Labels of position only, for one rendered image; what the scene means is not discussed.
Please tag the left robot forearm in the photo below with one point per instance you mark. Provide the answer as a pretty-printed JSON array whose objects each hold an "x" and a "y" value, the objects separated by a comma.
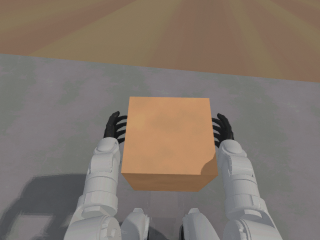
[{"x": 99, "y": 194}]

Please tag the left robot upper arm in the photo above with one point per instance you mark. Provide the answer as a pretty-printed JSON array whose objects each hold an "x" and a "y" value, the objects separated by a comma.
[{"x": 104, "y": 227}]

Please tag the right robot forearm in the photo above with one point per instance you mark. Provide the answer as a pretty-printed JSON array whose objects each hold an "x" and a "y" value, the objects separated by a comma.
[{"x": 240, "y": 185}]

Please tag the robot left shin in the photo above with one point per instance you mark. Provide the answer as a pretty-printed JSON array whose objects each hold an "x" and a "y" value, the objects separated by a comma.
[{"x": 139, "y": 210}]

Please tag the carton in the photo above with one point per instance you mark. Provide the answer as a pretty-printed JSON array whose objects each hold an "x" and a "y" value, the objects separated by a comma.
[{"x": 169, "y": 144}]

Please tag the robot left hand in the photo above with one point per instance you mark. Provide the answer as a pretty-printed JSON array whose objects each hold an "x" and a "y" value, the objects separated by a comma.
[{"x": 112, "y": 127}]

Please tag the right robot thigh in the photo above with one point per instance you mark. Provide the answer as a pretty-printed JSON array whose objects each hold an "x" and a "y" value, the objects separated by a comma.
[{"x": 197, "y": 227}]

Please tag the right robot upper arm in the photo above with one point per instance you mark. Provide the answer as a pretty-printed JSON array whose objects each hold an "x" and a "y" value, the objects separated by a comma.
[{"x": 242, "y": 229}]

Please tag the robot right hand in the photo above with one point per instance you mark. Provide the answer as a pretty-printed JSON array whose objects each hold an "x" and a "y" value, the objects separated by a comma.
[{"x": 225, "y": 129}]

